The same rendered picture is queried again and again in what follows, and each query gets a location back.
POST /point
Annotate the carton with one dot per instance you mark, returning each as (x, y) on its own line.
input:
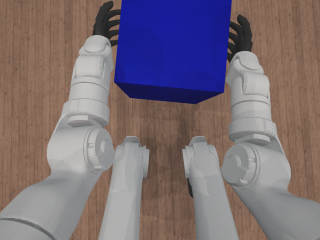
(173, 50)

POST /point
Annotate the robot right thigh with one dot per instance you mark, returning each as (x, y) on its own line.
(213, 215)

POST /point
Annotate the right robot foot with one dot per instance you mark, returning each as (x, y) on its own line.
(189, 187)

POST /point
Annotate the robot right upper arm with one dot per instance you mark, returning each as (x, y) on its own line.
(260, 177)

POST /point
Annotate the robot left hand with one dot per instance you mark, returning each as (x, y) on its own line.
(102, 24)

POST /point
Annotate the robot left upper arm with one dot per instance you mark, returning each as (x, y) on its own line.
(52, 208)

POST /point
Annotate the right robot forearm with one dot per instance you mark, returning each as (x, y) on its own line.
(250, 103)

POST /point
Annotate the left robot forearm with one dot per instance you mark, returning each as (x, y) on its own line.
(87, 104)

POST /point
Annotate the robot right hand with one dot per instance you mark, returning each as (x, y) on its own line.
(243, 39)

